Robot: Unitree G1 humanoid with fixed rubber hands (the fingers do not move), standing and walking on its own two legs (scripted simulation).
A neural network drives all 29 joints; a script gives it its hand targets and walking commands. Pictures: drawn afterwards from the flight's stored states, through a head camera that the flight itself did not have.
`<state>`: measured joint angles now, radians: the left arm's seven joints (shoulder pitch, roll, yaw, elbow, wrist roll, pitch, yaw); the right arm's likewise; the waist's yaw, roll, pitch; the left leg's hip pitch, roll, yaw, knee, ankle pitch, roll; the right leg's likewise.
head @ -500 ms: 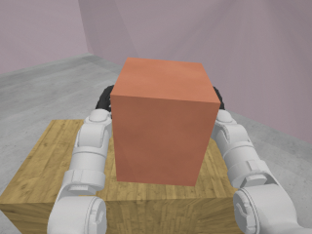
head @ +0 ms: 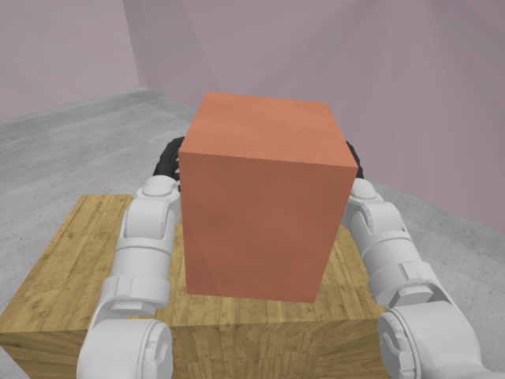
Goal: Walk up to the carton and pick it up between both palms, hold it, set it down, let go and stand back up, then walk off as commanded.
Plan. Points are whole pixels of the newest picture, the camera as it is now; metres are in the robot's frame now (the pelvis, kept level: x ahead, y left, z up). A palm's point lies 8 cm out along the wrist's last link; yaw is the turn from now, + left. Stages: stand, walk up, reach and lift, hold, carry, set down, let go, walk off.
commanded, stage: hold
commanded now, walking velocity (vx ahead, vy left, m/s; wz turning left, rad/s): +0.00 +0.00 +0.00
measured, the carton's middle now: (259, 194) +0.37 +0.00 +0.18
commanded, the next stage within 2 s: none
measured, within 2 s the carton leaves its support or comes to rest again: neither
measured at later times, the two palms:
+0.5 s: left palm (167, 183) +0.37 +0.14 +0.20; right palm (350, 184) +0.38 -0.15 +0.19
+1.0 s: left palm (167, 182) +0.38 +0.14 +0.20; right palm (350, 184) +0.38 -0.15 +0.19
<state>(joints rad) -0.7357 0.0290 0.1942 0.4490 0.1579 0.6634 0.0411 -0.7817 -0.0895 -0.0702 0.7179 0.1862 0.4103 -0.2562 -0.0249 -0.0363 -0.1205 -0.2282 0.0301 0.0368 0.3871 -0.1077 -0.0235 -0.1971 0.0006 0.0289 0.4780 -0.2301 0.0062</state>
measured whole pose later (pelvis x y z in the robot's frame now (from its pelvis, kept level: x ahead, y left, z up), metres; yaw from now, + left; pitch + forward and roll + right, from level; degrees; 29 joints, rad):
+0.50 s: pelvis +0.00 +0.00 +0.00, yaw +0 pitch -3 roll +1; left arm -0.72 0.03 0.19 0.40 0.16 0.67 0.03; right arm -0.76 -0.09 -0.06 0.65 0.20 0.43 -0.27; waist -0.03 -0.04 -0.11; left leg -0.22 0.03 0.04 0.38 -0.11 -0.02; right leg -0.19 0.00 0.03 0.47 -0.23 0.01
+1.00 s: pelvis +0.00 +0.00 +0.00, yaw +0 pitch -3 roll +1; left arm -0.71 0.02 0.19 0.39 0.17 0.68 0.03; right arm -0.75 -0.09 -0.05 0.65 0.20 0.43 -0.27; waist -0.03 -0.04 -0.11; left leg -0.21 0.03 0.04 0.37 -0.11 -0.02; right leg -0.18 0.00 0.03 0.47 -0.23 0.01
